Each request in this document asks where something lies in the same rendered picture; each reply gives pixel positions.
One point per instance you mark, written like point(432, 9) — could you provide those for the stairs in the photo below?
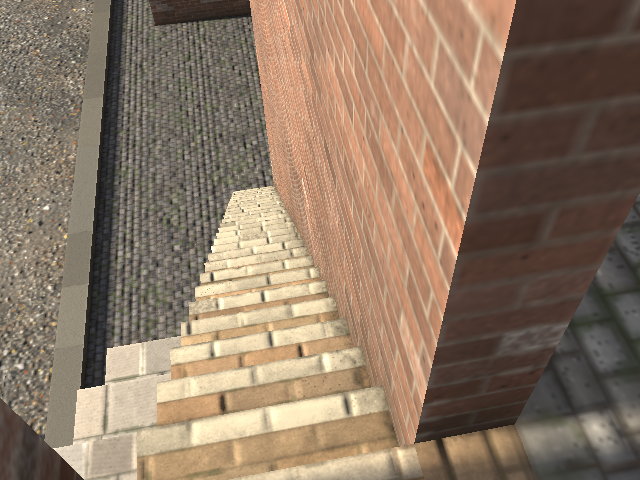
point(266, 377)

